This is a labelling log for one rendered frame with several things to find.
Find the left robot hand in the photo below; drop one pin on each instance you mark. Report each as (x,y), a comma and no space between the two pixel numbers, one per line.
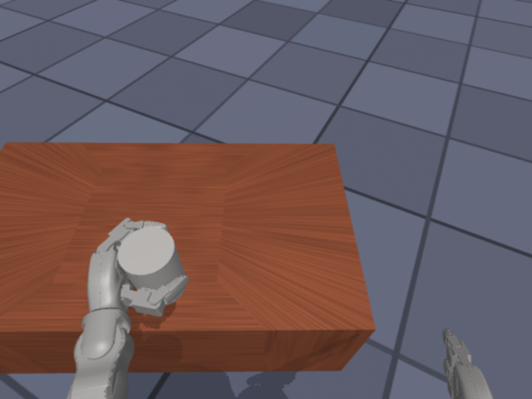
(108,286)

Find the can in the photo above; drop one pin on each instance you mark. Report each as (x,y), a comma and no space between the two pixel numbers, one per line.
(150,259)

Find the left robot arm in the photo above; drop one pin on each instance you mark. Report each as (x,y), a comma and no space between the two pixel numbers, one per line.
(103,353)

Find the right robot hand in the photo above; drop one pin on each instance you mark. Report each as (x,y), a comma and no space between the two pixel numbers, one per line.
(464,381)

